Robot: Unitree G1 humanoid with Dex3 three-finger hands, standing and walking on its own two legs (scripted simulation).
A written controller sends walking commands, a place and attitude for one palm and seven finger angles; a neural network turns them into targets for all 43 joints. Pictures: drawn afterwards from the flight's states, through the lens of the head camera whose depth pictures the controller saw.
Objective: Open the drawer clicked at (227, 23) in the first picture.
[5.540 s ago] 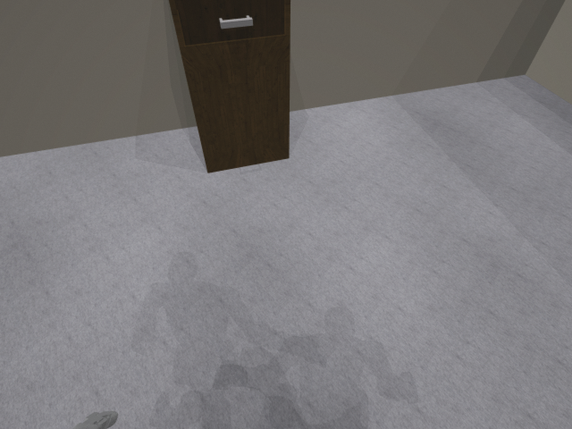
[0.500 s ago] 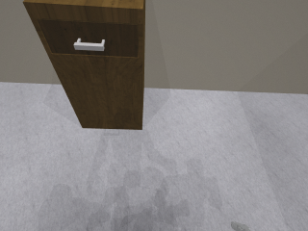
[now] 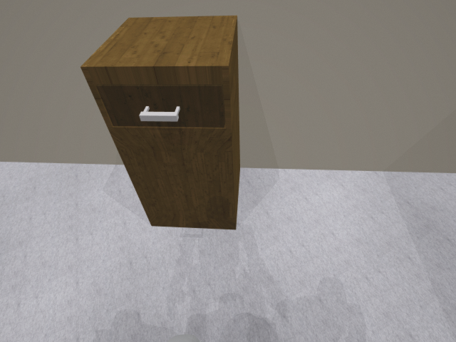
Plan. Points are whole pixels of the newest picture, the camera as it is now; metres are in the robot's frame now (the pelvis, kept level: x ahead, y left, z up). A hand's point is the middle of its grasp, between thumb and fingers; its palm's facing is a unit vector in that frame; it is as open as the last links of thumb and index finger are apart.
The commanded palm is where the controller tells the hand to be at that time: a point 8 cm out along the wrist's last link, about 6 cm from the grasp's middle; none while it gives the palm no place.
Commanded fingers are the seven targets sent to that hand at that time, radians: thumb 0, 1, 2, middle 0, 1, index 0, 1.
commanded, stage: take the last steps up to it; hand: left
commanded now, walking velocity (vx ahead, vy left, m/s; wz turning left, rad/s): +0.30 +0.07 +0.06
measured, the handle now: (160, 112) +0.79 +0.28 -0.03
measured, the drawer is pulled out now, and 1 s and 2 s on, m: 0.00 0.00 0.00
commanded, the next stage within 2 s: come to a stop and stand still in 0.60 s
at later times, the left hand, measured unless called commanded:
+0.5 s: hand (109, 335) +0.18 +0.28 -0.18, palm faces +0.07 -0.98 -0.19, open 7.4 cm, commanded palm none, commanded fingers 0.00 0.90 0.90 -0.20 -0.30 -0.20 -0.30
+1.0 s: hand (142, 257) +0.35 +0.26 -0.17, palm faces +0.03 -0.97 -0.24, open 7.2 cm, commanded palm none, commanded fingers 0.00 0.90 0.90 -0.20 -0.30 -0.20 -0.30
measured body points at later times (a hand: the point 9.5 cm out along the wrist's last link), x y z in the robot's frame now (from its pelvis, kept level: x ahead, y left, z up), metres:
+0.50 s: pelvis +0.15 +0.09 +0.00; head +0.17 +0.10 +0.45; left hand +0.17 +0.33 -0.16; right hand +0.19 -0.14 -0.15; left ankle +0.15 +0.18 -0.75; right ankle +0.16 -0.03 -0.68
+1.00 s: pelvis +0.27 +0.07 -0.01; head +0.31 +0.06 +0.44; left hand +0.35 +0.31 -0.15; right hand +0.29 -0.16 -0.17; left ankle +0.25 +0.20 -0.69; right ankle +0.30 -0.03 -0.75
